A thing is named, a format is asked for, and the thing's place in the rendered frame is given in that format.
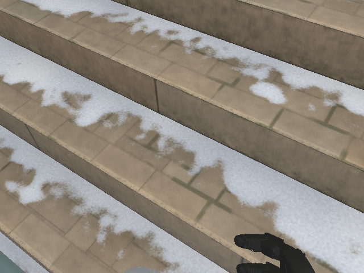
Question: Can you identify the right robot hand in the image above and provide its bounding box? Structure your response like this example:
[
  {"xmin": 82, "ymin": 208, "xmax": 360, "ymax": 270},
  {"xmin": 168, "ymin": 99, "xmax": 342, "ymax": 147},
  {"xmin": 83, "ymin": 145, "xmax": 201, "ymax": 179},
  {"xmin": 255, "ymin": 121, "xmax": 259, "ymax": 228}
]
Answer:
[{"xmin": 234, "ymin": 233, "xmax": 315, "ymax": 273}]

